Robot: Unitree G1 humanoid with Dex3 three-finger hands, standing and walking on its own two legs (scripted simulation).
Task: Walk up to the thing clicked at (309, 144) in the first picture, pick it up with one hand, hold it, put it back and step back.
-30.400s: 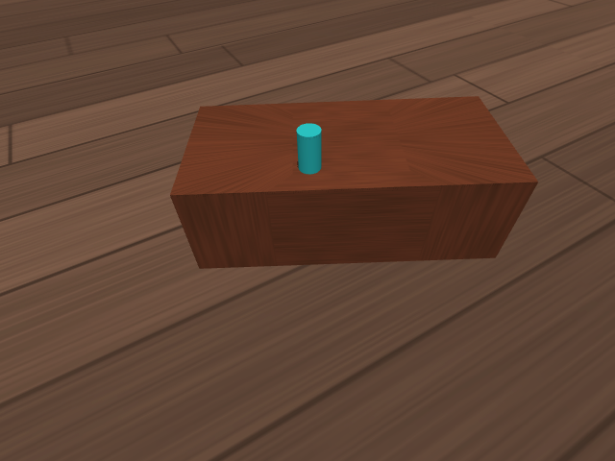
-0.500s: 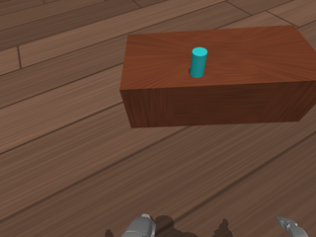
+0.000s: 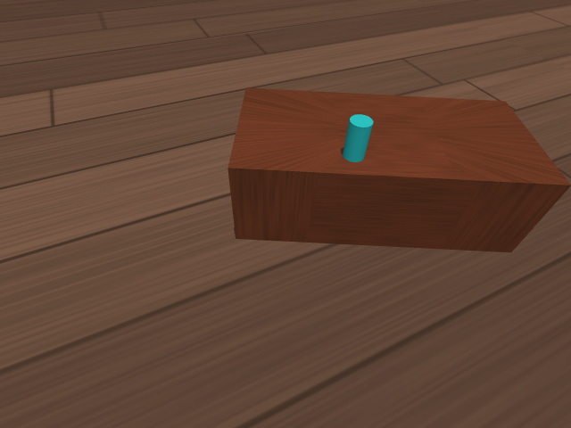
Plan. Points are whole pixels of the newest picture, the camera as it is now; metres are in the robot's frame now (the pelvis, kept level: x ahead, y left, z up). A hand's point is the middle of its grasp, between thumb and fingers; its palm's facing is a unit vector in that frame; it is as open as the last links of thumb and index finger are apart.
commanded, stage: step back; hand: right
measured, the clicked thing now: (357, 138) +1.13 -0.20 -0.27
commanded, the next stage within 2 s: stand in 0.86 s
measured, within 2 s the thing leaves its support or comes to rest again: neither
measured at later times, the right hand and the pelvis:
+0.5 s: hand out of the picture +0.11 -0.22 -0.14, palm faces -0.03 +0.93 -0.38, open 7.4 cm; pelvis +0.02 +0.03 +0.00, yaw +0 degrees
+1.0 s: hand out of the picture +0.16 -0.24 -0.14, palm faces +0.00 +0.94 -0.35, open 7.4 cm; pelvis +0.05 +0.01 +0.01, yaw -1 degrees
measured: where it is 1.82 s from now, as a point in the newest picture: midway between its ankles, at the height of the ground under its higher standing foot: outside the picture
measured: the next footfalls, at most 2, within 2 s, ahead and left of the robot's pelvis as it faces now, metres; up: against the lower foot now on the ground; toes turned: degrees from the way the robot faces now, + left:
right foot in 0.04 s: +0.02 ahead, -0.14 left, +0.00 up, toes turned +0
left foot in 0.32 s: +0.09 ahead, +0.14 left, +0.00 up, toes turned +2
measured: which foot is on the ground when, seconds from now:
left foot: down 0.00-0.08, up 0.10-0.30, down 0.32-1.00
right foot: up 0.00-0.02, down 0.04-0.38, up 0.40-0.60, down 0.62-1.00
